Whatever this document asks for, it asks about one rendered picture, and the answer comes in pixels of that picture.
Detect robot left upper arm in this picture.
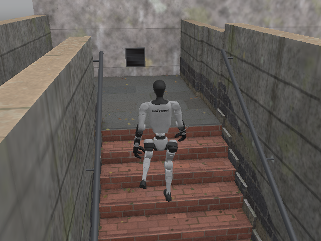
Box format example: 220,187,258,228
138,102,149,131

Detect left robot forearm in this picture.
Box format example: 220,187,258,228
133,124,143,147

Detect left robot foot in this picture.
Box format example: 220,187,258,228
139,180,146,189

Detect robot head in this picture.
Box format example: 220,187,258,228
151,80,169,105

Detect left robot hand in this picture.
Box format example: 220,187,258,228
133,146,145,159

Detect right robot hand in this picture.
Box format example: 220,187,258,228
175,133,186,142

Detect right robot forearm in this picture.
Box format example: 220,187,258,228
178,120,186,135

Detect robot right upper arm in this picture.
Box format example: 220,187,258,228
170,101,184,128

